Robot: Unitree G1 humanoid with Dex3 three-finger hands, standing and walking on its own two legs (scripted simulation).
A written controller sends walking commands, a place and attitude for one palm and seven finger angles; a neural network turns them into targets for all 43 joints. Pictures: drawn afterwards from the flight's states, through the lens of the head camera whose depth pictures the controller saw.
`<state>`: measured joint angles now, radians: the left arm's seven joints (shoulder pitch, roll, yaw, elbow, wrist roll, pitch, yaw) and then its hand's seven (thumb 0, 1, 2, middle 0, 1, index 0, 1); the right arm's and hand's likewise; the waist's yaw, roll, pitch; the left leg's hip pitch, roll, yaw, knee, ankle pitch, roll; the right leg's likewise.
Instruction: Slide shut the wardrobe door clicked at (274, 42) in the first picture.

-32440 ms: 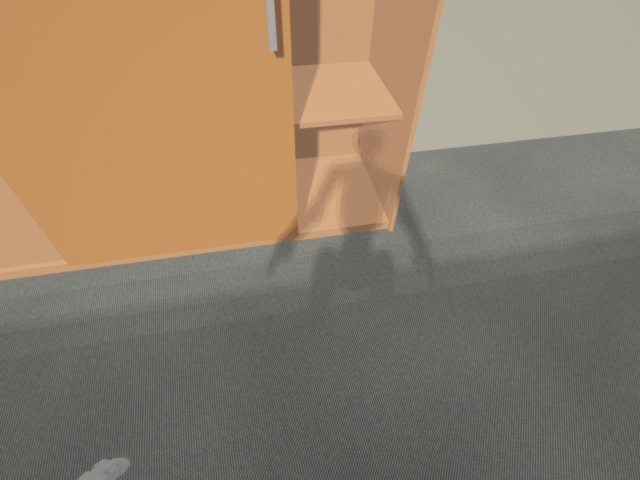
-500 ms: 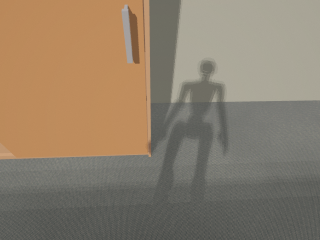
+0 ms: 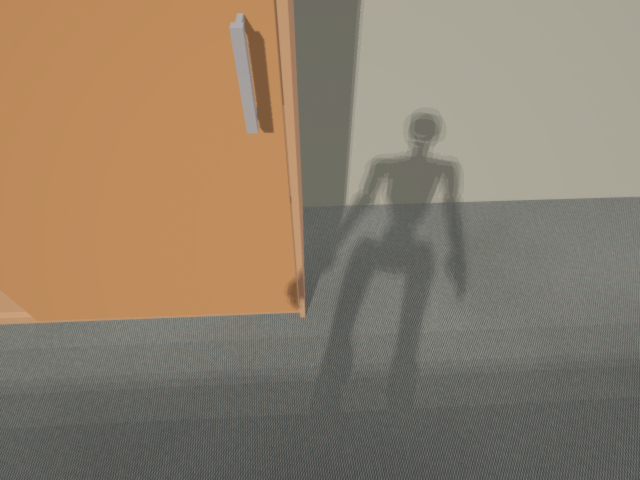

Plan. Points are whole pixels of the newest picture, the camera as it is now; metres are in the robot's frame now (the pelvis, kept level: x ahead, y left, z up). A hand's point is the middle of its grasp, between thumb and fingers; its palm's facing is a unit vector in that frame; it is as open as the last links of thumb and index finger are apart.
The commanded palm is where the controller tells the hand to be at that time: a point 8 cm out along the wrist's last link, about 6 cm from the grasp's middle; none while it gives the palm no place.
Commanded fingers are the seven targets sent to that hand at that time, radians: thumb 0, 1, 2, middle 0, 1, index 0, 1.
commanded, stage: look to check the result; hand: left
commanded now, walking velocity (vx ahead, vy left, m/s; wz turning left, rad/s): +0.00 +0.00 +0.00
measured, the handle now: (246, 76) +0.70 +0.16 +0.14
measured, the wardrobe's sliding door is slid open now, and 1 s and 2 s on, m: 0.00 0.00 0.00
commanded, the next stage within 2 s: stand and wait in 0.08 s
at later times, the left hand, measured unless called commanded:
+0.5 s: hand out of the picture +0.08 +0.22 -0.16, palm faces -0.06 -0.93 -0.35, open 7.4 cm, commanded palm none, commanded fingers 0.00 0.90 0.90 -0.20 -0.30 -0.20 -0.30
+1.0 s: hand out of the picture +0.08 +0.21 -0.16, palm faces -0.08 -0.93 -0.36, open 7.4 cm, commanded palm none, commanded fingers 0.00 0.90 0.90 -0.20 -0.30 -0.20 -0.30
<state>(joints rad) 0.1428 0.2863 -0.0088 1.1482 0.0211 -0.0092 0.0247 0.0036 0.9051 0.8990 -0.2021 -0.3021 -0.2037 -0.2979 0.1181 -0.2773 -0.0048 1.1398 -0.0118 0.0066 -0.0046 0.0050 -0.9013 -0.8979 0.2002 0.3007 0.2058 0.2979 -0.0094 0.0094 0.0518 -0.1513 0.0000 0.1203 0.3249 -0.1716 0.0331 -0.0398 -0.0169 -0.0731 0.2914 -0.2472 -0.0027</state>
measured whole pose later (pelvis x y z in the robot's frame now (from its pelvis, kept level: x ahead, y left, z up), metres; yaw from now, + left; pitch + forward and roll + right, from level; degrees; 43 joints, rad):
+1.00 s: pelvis +0.01 -0.03 +0.00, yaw -1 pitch -1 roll +0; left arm 0.12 0.32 -0.01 1.13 0.02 -0.01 0.02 0.00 0.90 0.90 -0.20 -0.30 -0.21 -0.30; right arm 0.11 -0.33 -0.01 1.14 -0.01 0.02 -0.01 0.01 -0.90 -0.90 0.20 0.30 0.21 0.30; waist -0.02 0.01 0.06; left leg -0.11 0.05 0.13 0.30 -0.17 -0.02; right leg 0.00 0.04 -0.06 0.24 -0.23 -0.05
